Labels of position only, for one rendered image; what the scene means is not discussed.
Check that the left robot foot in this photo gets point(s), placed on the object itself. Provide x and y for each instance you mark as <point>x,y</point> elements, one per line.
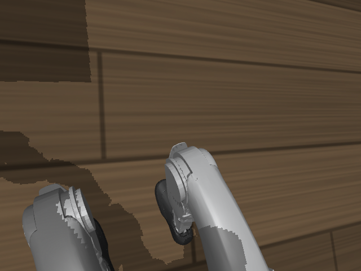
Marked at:
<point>103,245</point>

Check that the right robot foot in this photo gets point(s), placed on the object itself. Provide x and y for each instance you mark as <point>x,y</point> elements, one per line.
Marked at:
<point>167,211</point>

